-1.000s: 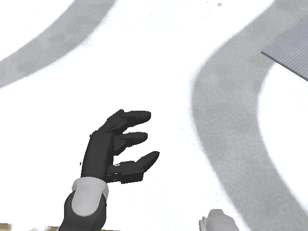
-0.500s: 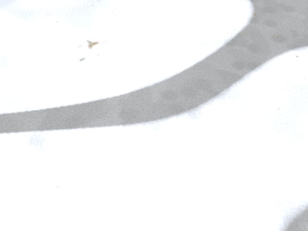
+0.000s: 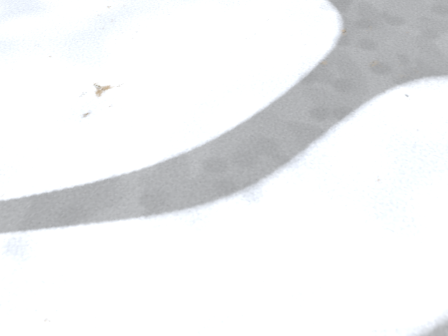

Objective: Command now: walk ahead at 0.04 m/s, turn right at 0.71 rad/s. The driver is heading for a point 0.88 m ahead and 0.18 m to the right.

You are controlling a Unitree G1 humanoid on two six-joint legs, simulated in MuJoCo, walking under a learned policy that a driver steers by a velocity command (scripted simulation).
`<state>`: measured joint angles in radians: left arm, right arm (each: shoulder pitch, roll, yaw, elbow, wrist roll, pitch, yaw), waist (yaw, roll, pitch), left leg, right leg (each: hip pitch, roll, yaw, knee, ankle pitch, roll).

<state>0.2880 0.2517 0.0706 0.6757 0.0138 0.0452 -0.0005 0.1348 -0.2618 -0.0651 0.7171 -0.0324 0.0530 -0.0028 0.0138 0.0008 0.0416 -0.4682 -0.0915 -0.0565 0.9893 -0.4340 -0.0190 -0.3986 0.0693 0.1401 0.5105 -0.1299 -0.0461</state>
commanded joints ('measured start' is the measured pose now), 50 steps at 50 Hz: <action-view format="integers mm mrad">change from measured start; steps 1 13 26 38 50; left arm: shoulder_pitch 10 15 -166 -85 -117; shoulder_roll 170 110 121 68 116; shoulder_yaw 57 63 14 -42 -17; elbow -79 -69 -103 -91 -35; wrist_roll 6 -23 -6 -3 19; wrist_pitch -6 -14 25 -27 -37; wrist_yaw -8 14 -69 18 47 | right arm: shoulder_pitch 31 -39 129 105 104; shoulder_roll -34 -266 -182 -74 -72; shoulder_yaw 0 -12 -4 27 -3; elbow -45 -105 -91 -70 -73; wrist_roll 2 5 -10 33 10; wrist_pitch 2 -37 -46 -7 15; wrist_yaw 4 -63 -31 -5 31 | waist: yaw -16 -4 -70 22 -1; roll -123 215 165 -158 -109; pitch -147 -84 -44 -145 -39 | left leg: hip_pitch -59 403 492 21 -21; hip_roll -9 487 363 183 135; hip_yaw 4 -528 83 71 103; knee -49 -849 -635 -16 -77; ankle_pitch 2 -14 754 -102 29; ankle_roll -17 217 220 -10 -2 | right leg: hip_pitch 209 -277 -185 338 303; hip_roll -171 152 -86 -368 -377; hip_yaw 338 31 -169 34 -160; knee -182 285 397 -169 -198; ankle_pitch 69 -467 -273 530 193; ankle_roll -141 105 98 -180 -177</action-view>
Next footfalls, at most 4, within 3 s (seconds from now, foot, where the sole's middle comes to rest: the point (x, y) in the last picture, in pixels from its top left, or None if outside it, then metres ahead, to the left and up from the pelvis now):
0.22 left None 0.05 0.10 -0.77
0.68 right None -0.04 -0.12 -0.77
1.16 left None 0.06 0.05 -0.77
1.70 right None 0.12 -0.12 -0.77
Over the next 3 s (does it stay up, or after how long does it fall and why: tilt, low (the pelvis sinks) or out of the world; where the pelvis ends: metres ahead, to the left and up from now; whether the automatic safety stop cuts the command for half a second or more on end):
stays up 0.42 -0.31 -0.01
